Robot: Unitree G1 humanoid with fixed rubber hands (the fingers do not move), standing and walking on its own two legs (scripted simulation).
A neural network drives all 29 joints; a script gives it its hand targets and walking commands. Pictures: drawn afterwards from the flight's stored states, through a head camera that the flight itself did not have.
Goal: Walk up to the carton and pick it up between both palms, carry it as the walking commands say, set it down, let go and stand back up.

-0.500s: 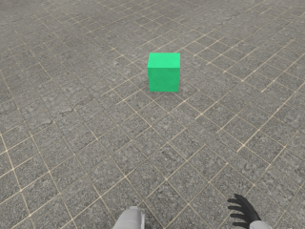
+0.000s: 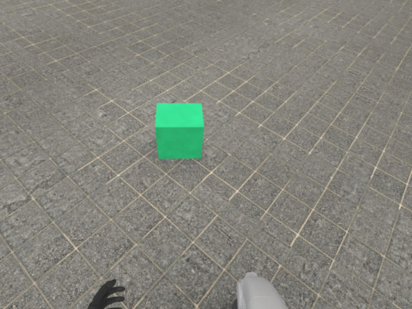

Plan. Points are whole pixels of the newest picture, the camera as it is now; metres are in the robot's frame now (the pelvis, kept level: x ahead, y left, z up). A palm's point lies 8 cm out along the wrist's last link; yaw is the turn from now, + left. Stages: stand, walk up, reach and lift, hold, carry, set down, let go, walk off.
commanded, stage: walk up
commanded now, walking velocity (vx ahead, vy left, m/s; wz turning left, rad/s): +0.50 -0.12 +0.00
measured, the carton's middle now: (179, 131) +1.18 +0.04 -0.64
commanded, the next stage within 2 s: none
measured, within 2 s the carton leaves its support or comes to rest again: neither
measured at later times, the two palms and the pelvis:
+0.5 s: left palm out of the picture +0.16 +0.23 -0.12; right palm (290, 214) +0.35 -0.25 -0.14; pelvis +0.24 -0.02 +0.00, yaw +1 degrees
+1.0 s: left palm (108, 158) +0.56 +0.26 -0.14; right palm (270, 208) +0.36 -0.19 -0.11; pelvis +0.45 +0.04 +0.00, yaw +0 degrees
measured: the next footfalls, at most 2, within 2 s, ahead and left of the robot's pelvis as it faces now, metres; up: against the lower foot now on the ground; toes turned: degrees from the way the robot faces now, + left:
right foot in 0.16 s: +0.26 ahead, -0.16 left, +0.00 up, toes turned -11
left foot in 0.64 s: +0.43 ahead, +0.15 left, +0.00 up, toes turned +12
